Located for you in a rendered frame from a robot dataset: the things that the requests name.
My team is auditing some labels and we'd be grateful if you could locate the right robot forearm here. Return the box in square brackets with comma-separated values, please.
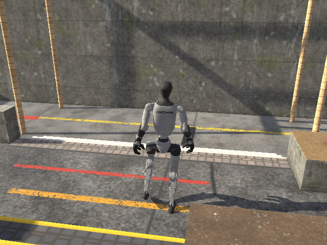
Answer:
[184, 125, 193, 144]

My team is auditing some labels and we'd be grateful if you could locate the left robot hand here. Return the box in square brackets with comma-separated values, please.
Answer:
[133, 143, 145, 155]

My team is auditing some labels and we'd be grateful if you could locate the robot left foot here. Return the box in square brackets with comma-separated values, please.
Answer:
[142, 191, 149, 200]

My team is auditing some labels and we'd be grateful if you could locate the robot head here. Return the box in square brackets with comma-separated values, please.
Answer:
[156, 81, 174, 106]

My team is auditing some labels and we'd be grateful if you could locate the left robot forearm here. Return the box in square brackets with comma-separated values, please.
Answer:
[134, 123, 145, 145]

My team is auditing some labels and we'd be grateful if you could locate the right robot hand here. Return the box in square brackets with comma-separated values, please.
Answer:
[182, 142, 194, 153]

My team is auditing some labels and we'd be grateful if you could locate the robot right upper arm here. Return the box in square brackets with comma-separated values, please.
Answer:
[176, 104, 189, 132]

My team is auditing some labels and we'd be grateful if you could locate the robot left upper arm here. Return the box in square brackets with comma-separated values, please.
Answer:
[141, 103, 155, 131]

